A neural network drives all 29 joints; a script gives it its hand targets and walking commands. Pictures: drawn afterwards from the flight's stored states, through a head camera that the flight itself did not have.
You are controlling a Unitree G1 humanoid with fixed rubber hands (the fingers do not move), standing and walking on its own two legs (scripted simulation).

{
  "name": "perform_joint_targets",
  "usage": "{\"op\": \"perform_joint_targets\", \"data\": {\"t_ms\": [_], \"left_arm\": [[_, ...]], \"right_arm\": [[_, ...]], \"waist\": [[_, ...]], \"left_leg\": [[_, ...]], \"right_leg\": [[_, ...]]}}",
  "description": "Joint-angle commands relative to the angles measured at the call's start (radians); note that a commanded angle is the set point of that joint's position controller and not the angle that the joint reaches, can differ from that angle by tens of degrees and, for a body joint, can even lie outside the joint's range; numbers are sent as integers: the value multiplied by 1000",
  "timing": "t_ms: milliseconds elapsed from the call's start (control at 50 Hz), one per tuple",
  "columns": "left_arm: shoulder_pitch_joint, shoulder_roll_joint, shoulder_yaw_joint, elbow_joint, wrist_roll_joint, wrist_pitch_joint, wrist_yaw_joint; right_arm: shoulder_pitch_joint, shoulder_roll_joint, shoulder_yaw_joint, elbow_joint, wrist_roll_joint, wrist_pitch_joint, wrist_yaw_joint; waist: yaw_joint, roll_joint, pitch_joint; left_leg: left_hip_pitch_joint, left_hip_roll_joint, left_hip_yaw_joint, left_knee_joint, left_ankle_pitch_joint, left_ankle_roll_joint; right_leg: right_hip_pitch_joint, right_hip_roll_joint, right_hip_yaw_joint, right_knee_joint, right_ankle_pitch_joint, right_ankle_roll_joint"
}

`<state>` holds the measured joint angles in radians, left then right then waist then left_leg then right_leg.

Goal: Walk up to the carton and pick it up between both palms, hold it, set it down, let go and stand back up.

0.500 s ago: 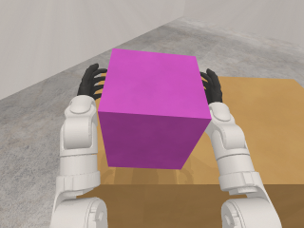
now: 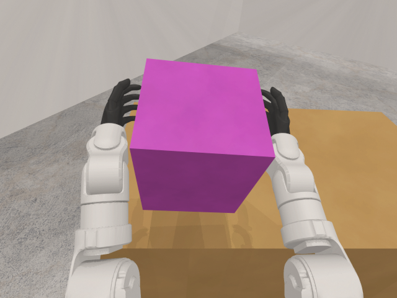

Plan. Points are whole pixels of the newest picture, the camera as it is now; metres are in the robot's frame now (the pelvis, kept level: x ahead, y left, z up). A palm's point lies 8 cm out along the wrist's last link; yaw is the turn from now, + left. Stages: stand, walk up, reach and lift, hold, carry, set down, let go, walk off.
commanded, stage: set down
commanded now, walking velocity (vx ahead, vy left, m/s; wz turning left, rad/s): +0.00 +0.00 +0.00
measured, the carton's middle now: (195, 144) +0.39 +0.01 +0.15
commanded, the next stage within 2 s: none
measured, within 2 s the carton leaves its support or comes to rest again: neither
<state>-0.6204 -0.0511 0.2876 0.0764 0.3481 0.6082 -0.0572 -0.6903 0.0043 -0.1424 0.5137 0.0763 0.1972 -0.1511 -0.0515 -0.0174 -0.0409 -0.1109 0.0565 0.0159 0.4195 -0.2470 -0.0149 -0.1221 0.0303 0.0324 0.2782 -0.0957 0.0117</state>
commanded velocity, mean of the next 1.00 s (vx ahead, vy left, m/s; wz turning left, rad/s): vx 0.00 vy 0.00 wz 0.00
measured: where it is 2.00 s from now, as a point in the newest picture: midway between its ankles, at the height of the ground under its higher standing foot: outside the picture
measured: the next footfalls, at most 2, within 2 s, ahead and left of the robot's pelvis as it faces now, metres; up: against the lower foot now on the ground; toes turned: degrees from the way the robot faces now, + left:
none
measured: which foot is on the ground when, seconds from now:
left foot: down 0.00-1.00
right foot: down 0.00-1.00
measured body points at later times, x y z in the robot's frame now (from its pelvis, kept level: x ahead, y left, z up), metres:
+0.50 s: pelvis +0.02 +0.00 +0.00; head +0.03 +0.02 +0.45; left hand +0.40 +0.17 +0.16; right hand +0.42 -0.14 +0.16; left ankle -0.01 +0.12 -0.75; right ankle +0.04 -0.13 -0.75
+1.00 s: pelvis +0.02 +0.00 +0.00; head +0.02 +0.02 +0.45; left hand +0.39 +0.17 +0.13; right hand +0.43 -0.13 +0.14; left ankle -0.01 +0.12 -0.75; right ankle +0.04 -0.13 -0.75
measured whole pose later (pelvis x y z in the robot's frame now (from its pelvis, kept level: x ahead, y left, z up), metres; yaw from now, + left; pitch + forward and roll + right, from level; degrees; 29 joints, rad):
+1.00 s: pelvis +0.02 +0.00 +0.00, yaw +0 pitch -2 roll -2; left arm -0.50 -0.14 0.28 0.22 0.32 0.38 0.07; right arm -0.69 -0.05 -0.16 0.82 0.06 -0.11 -0.04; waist 0.01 -0.02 0.03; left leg -0.10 0.06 0.01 0.40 -0.26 -0.02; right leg -0.12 0.03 0.02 0.27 -0.12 0.01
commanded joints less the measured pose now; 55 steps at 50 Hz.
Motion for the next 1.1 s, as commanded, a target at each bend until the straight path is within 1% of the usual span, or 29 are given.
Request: {"op": "perform_joint_targets", "data": {"t_ms": [0,40,160,180,220,240,260,280,300,340,360,380,400,420,460,500,580,600,620,660,700,740,760,800,840,980,1000,1040,1080], "left_arm": [[-426,-419,-233,120,-25,-63,-151],[-453,-394,-233,105,-40,-102,-138],[-442,-513,-459,-100,-171,-197,-61],[-391,-522,-493,-123,-185,-213,-49],[-434,-529,-515,-120,-181,-220,-33],[-375,-498,-504,-153,-177,-220,-26],[-382,-518,-542,-187,-177,-207,-16],[-327,-504,-535,-157,-183,-198,-25],[-379,-484,-511,-139,-153,-199,-22],[-333,-451,-471,-81,-137,-186,-38],[-309,-429,-432,-93,-116,-169,-45],[-306,-454,-445,-88,-117,-167,-56],[-310,-450,-446,-74,-113,-166,-55],[-346,-486,-499,-143,-143,-181,-47],[-337,-471,-431,-81,-104,-185,-38],[-370,-473,-451,-90,-121,-204,-35],[-428,-535,-526,-130,-168,-246,7],[-466,-521,-495,-88,-141,-250,18],[-423,-502,-455,-53,-123,-249,15],[-403,-500,-427,44,-89,-227,4],[-399,-477,-377,132,-66,-210,-5],[-398,-471,-343,172,-57,-209,-5],[-493,-515,-394,31,-89,-243,12],[-534,-529,-431,33,-107,-282,37],[-534,-536,-454,32,-147,-301,53],[-502,-522,-374,176,-80,-324,82],[-486,-519,-390,140,-92,-327,79],[-497,-514,-359,163,-97,-324,87],[-513,-515,-349,172,-80,-327,88]], "right_arm": [[-616,377,254,-94,-53,-150,181],[-629,394,285,-96,-53,-188,186],[-689,426,495,-307,79,-299,158],[-631,400,517,-318,80,-303,155],[-605,377,467,-250,67,-303,156],[-574,371,528,-308,84,-305,150],[-523,360,515,-278,88,-296,150],[-522,340,514,-272,100,-288,146],[-512,303,462,-216,74,-294,154],[-456,334,460,-147,59,-257,148],[-469,305,446,-160,59,-262,150],[-494,327,468,-194,60,-266,155],[-459,321,430,-116,44,-260,155],[-496,309,461,-202,56,-283,163],[-502,316,415,-155,38,-275,167],[-545,346,449,-190,36,-298,174],[-592,344,441,-200,50,-331,193],[-566,324,399,-131,28,-331,204],[-559,319,387,-136,10,-342,205],[-572,268,271,-28,-48,-329,223],[-577,266,220,42,-77,-314,242],[-555,284,200,98,-100,-316,258],[-588,333,223,68,-84,-335,266],[-576,345,212,119,-82,-346,277],[-605,348,263,67,-79,-359,268],[-613,314,194,190,-114,-366,285],[-601,306,175,195,-121,-366,284],[-607,305,195,218,-103,-349,293],[-577,302,159,293,-110,-345,297]], "waist": [[78,7,-132],[97,6,-183],[96,37,-555],[102,28,-580],[52,63,-514],[88,44,-519],[43,71,-517],[52,31,-470],[67,72,-442],[50,8,-327],[79,15,-305],[70,23,-348],[71,67,-297],[73,75,-396],[87,46,-337],[112,38,-401],[112,81,-521],[100,88,-461],[123,84,-428],[78,80,-339],[81,40,-253],[118,48,-198],[118,58,-336],[115,94,-356],[124,57,-426],[158,87,-380],[134,61,-348],[167,53,-329],[143,72,-299]], "left_leg": [[8,-60,66,-238,31,19],[-3,-71,81,-227,36,23],[217,-77,48,-53,637,-49],[256,-70,44,-41,680,-51],[280,-69,35,-41,645,-69],[265,-68,38,-22,695,-64],[301,-60,17,-1,765,-77],[323,-55,19,2,778,-75],[272,-52,26,-7,724,-88],[227,-70,41,-49,618,-53],[226,-64,47,-62,608,-52],[233,-69,48,-63,592,-43],[235,-65,42,-65,619,-59],[269,-56,38,-50,639,-70],[243,-54,46,-67,593,-59],[236,-57,49,-71,577,-60],[295,-40,23,-44,657,-91],[277,-39,26,-55,597,-89],[243,-35,40,-67,560,-82],[218,-38,30,-119,388,-73],[141,-36,47,-158,240,-52],[69,-41,60,-192,158,-34],[126,-33,61,-160,259,-43],[145,-29,61,-138,320,-60],[187,-33,54,-116,439,-61],[160,-28,59,-127,371,-63],[153,-27,58,-129,362,-62],[157,-20,58,-124,420,-64],[157,-24,56,-125,423,-72]], "right_leg": [[283,7,-163,-34,-152,-3],[303,-6,-157,-27,-144,0],[398,46,-167,26,315,-3],[387,50,-166,27,341,-5],[319,53,-176,2,247,-18],[376,50,-168,21,343,-18],[341,62,-178,23,338,-23],[319,69,-181,10,321,-24],[317,55,-178,-21,285,-43],[323,47,-168,-18,263,-17],[300,50,-173,-17,229,-23],[316,40,-168,-16,251,-21],[273,42,-177,-25,197,-30],[273,53,-182,-6,219,-26],[260,49,-174,-33,176,-30],[281,44,-176,-18,197,-28],[212,59,-185,-19,185,-44],[183,52,-183,-31,128,-50],[190,42,-178,-37,109,-50],[126,43,-193,-44,-16,-51],[126,39,-194,-44,-76,-51],[142,21,-180,-48,-116,-46],[144,27,-187,-16,-34,-41],[96,30,-183,-13,-22,-40],[131,40,-184,-10,70,-41],[69,34,-179,-24,0,-49],[81,40,-187,-21,11,-52],[57,46,-181,-22,21,-49],[66,43,-181,-30,23,-53]]}}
